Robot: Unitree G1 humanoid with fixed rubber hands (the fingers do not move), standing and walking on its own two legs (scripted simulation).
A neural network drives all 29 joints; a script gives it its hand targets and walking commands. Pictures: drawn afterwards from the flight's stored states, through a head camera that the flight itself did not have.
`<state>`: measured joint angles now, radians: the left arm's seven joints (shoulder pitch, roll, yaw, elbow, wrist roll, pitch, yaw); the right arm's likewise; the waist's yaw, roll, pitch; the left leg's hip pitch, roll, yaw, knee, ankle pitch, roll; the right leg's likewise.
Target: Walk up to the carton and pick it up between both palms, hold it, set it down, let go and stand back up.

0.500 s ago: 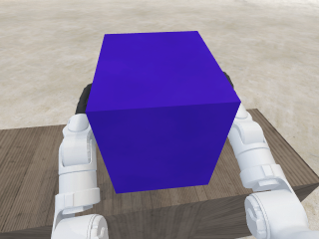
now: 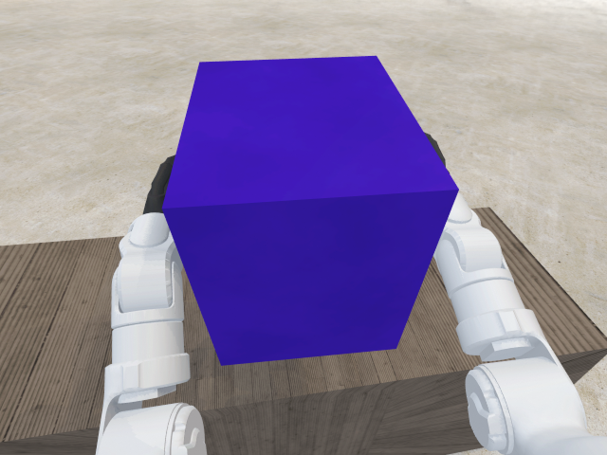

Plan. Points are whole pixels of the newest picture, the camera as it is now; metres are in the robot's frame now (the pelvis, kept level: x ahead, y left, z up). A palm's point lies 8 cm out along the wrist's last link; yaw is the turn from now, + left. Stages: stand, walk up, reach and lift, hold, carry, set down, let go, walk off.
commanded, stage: hold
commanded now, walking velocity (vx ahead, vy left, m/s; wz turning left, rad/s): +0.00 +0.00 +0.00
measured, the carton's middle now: (299, 208) +0.40 +0.00 +0.16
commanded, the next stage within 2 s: none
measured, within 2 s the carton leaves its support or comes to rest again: neither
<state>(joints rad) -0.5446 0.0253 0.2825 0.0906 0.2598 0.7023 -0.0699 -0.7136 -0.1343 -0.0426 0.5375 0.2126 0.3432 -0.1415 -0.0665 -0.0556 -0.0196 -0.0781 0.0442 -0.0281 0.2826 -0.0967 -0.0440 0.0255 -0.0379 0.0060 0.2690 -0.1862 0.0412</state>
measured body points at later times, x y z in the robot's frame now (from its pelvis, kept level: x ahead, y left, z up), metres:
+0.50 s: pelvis +0.00 +0.00 +0.00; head -0.05 +0.02 +0.45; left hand +0.36 +0.18 +0.19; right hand +0.38 -0.17 +0.21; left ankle +0.05 +0.15 -0.75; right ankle -0.02 -0.15 -0.75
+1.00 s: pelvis +0.00 +0.00 +0.00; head -0.05 +0.02 +0.45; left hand +0.36 +0.18 +0.19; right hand +0.38 -0.16 +0.22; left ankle +0.05 +0.15 -0.75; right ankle -0.02 -0.15 -0.75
